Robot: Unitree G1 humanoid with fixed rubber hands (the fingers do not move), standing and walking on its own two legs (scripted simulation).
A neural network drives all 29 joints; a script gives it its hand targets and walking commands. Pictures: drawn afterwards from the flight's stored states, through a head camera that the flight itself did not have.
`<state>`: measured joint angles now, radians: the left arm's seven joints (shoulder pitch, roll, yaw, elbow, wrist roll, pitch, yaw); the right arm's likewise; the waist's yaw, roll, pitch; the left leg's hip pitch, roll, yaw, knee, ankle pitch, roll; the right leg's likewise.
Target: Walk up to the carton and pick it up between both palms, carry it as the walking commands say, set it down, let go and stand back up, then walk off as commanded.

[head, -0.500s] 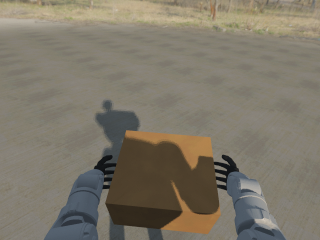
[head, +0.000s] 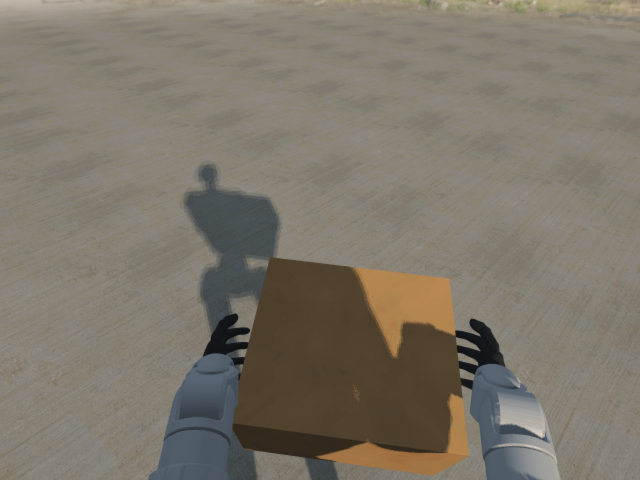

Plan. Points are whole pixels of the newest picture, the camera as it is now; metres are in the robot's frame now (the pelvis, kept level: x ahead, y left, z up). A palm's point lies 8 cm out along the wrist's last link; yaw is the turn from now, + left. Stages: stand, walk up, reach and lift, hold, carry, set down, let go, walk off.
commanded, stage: reach and lift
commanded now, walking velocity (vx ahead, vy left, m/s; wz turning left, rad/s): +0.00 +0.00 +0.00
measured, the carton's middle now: (348, 362) +0.32 -0.02 -0.03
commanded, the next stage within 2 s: hold in 1.18 s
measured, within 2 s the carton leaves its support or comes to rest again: neither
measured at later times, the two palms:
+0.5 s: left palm (195, 392) +0.24 +0.17 +0.03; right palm (478, 390) +0.24 -0.18 +0.02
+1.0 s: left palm (208, 377) +0.25 +0.16 +0.04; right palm (489, 383) +0.25 -0.20 +0.03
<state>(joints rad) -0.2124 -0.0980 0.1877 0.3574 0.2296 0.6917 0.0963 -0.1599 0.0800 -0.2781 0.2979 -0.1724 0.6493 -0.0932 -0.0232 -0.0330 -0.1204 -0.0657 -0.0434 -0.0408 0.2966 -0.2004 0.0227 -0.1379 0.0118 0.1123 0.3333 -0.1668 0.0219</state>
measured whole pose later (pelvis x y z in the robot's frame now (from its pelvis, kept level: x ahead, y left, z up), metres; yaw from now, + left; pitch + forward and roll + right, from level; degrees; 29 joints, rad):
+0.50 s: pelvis -0.03 -0.03 +0.00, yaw +1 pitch -5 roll +1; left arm -0.30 -0.02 0.23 0.46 0.24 0.69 0.03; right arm -0.21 0.14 -0.26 0.35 -0.20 0.66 -0.16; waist 0.04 0.00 -0.07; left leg -0.09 -0.01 -0.08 0.36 -0.19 -0.01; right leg -0.15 0.05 0.07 0.38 -0.15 -0.01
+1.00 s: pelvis -0.02 +0.00 +0.00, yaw +1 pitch -4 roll +0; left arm -0.24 -0.11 0.25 0.47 0.23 0.69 0.12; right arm -0.22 0.06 -0.29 0.42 -0.21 0.66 -0.08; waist -0.03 0.04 -0.17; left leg -0.06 -0.04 -0.06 0.32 -0.19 0.02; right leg -0.11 0.01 0.09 0.34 -0.15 0.02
